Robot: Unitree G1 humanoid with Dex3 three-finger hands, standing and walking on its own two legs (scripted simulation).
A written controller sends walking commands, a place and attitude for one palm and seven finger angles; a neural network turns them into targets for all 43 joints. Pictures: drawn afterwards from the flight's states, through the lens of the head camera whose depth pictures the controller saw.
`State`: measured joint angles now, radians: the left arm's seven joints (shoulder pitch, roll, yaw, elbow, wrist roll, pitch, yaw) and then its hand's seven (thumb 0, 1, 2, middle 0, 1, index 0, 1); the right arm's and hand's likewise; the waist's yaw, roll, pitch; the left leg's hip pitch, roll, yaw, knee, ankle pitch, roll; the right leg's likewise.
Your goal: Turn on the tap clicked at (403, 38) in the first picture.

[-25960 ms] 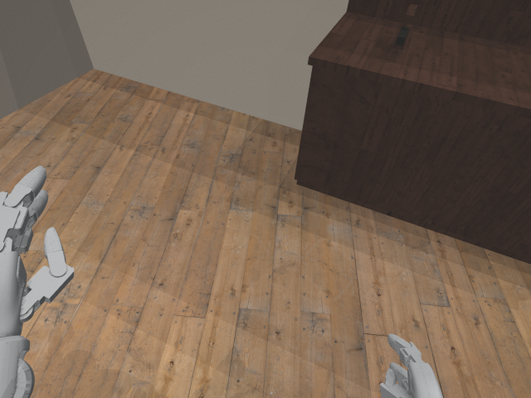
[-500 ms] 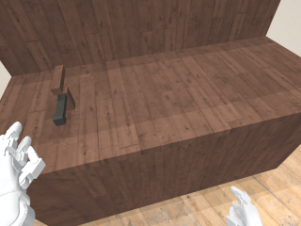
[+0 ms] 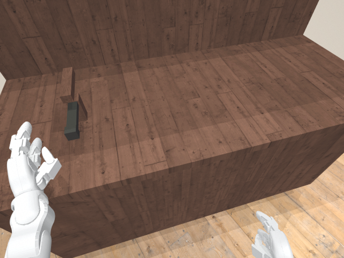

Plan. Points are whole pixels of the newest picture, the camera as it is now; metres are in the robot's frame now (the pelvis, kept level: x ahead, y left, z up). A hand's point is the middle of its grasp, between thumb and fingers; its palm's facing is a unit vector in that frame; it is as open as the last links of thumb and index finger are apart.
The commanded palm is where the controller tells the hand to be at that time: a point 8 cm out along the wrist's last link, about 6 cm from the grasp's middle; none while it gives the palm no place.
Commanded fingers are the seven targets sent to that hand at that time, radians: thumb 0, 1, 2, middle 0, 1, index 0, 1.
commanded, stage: reach beside the lever's end, fingers flat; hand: left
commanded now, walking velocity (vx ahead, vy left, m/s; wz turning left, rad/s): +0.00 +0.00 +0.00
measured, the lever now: (72, 132) +0.38 +0.30 +0.07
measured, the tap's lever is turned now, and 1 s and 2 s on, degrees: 0 0 3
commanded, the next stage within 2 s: push the lever round in 1.04 s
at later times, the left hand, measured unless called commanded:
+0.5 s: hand (57, 147) +0.33 +0.31 +0.08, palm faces +0.57 -0.81 -0.08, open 7.8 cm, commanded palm +0.28 +0.34 +0.07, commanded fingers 0.00 0.90 0.90 -0.15 -0.15 -0.15 -0.15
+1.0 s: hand (60, 143) +0.35 +0.32 +0.06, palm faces +0.57 -0.82 -0.08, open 7.8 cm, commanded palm +0.30 +0.35 +0.07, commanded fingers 0.00 0.90 0.90 -0.15 -0.15 -0.15 -0.15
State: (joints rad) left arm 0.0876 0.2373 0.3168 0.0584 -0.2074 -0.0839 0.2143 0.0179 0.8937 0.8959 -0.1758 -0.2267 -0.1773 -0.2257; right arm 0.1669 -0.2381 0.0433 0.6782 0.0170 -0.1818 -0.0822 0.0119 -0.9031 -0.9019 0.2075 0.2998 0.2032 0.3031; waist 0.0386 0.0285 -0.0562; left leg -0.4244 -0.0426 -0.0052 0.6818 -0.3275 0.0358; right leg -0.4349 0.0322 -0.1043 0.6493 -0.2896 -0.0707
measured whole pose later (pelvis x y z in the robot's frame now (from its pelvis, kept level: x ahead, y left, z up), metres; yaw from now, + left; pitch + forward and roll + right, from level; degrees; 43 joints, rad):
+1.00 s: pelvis +0.01 +0.00 -0.01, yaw -1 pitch +10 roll -1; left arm -0.18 0.34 0.48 0.51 -0.19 -0.24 0.12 0.02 0.89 0.90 -0.15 -0.15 -0.15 -0.15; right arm 0.26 -0.27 0.01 0.68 0.01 -0.06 -0.06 0.01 -0.90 -0.90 0.21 0.30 0.20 0.30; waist -0.01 0.02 -0.09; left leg -0.55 -0.02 0.01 0.76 -0.37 0.04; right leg -0.56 0.05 -0.09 0.70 -0.31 -0.07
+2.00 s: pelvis +0.01 +0.00 -0.01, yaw +0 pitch +9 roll -1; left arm -0.22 0.26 0.37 0.49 -0.15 -0.26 0.25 0.01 0.92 0.92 -0.15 -0.15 -0.15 -0.15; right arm 0.22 -0.26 0.02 0.69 0.00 -0.05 -0.06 0.01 -0.91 -0.90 0.21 0.30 0.20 0.30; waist 0.00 0.03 -0.08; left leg -0.56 -0.03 -0.02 0.77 -0.37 0.03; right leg -0.56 0.05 -0.12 0.71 -0.32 -0.08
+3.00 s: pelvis +0.01 +0.00 -0.01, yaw +0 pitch +10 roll -1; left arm -0.37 0.09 0.27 0.55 0.01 -0.19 0.70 0.03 0.94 0.91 -0.15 -0.15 -0.15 -0.15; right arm 0.21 -0.23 -0.01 0.72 -0.05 -0.01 -0.01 0.01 -0.91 -0.90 0.21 0.30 0.20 0.30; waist -0.02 0.02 -0.11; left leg -0.57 -0.03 -0.02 0.78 -0.38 0.03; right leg -0.57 0.04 -0.12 0.72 -0.33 -0.08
